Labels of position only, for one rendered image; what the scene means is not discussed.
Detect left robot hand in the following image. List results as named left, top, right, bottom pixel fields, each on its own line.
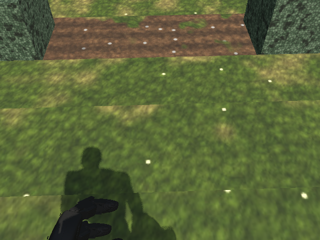
left=47, top=196, right=123, bottom=240

